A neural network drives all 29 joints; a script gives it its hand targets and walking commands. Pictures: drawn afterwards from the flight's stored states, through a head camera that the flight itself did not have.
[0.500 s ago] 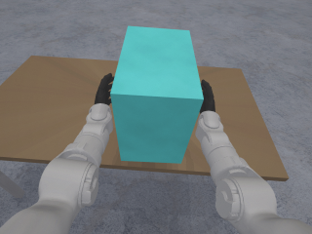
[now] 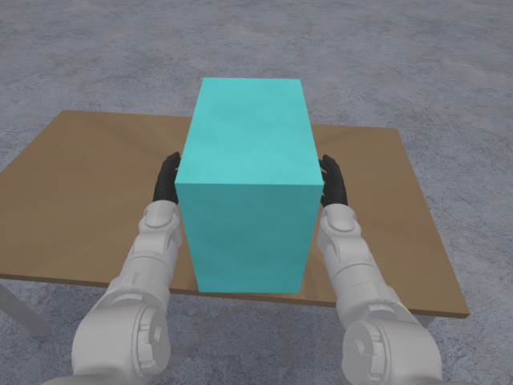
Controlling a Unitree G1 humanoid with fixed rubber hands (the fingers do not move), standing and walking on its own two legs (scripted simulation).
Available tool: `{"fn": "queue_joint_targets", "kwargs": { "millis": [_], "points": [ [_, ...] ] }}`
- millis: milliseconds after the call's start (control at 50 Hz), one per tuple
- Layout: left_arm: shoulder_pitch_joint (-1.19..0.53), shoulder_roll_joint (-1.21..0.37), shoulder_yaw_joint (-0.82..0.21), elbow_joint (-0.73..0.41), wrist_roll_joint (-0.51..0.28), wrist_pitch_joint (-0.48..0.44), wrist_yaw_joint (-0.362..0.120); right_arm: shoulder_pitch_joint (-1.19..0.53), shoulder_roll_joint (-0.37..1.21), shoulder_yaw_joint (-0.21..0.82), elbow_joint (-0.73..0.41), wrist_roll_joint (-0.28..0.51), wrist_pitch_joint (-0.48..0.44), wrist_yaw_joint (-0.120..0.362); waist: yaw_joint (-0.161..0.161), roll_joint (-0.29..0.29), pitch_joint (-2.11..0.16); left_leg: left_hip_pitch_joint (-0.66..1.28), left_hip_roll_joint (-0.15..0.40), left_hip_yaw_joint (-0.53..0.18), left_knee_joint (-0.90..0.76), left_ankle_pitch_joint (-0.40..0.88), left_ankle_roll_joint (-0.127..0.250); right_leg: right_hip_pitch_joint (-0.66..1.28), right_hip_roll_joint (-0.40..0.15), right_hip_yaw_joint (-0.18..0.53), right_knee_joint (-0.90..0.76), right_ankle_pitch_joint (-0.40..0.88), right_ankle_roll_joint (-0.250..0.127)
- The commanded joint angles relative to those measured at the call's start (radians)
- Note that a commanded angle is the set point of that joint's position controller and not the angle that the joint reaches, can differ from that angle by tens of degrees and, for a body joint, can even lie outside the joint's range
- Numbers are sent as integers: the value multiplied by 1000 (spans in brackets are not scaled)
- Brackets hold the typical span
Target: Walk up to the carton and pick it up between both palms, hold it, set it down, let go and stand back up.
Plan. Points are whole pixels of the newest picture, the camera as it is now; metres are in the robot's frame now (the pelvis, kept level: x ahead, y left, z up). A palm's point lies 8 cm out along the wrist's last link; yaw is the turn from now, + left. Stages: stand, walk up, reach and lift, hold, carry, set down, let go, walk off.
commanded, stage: reach and lift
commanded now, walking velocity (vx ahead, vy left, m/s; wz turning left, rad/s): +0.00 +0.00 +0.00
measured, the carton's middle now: (250, 183) +0.47 +0.00 +0.07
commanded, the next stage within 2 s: hold in 1.60 s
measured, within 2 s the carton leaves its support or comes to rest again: neither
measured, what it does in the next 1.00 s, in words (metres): stands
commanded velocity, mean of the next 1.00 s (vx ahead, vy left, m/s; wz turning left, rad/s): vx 0.00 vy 0.00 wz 0.00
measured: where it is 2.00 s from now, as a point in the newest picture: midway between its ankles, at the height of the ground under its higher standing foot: outside the picture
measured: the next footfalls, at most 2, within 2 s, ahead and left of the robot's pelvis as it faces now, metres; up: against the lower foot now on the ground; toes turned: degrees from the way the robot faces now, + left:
none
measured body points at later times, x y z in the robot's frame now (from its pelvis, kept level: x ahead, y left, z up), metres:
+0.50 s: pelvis +0.02 +0.02 +0.01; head +0.01 +0.06 +0.45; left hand +0.41 +0.16 +0.13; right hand +0.38 -0.12 +0.13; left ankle +0.01 +0.13 -0.74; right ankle +0.04 -0.10 -0.74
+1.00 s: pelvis -0.01 +0.02 +0.01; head -0.03 +0.04 +0.45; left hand +0.39 +0.14 +0.17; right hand +0.37 -0.13 +0.14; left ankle +0.01 +0.13 -0.74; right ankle +0.04 -0.10 -0.74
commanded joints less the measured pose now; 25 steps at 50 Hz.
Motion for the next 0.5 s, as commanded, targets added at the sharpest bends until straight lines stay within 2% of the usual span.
{"fn": "queue_joint_targets", "kwargs": {
  "millis": [0, 60, 120, 180, 260, 340, 480],
  "points": [
    [-764, -651, -278, -207, 44, -74, -176, -731, 665, 446, -116, 23, -71, 143, -3, 11, -482, -92, -51, 44, -138, 96, 3, 653, -12, 113, 0, 412, 61],
    [-641, -659, -276, -236, 79, -20, -188, -641, 639, 500, -118, 83, -52, 124, 4, 18, -408, -6, -58, 34, -137, 186, -16, 660, 6, 99, -23, 493, 67],
    [-549, -682, -304, -335, 99, 73, -196, -595, 603, 553, -186, 149, -29, 106, 9, 17, -350, 94, -59, 27, -122, 272, -32, 637, 30, 86, -55, 505, 66],
    [-500, -721, -403, -524, 72, 185, -190, -604, 567, 646, -346, 231, -10, 88, -3, 25, -352, 182, -59, 11, -86, 391, -57, 609, 50, 78, -73, 529, 61],
    [-433, -767, -575, -759, 21, 306, -169, -612, 533, 789, -584, 337, 24, 58, -36, 47, -368, 247, -63, -31, -38, 515, -76, 569, 63, 73, -74, 563, 60],
    [-373, -790, -663, -872, 14, 386, -157, -577, 496, 840, -705, 389, 70, 37, -65, 70, -336, 288, -55, -62, -28, 514, -82, 517, 69, 65, -89, 511, 59],
    [-333, -801, -729, -988, 19, 496, -139, -542, 427, 819, -797, 430, 134, 42, -91, 122, -305, 367, -29, -82, -25, 505, -108, 428, 81, 37, -115, 373, 51]
  ]
}}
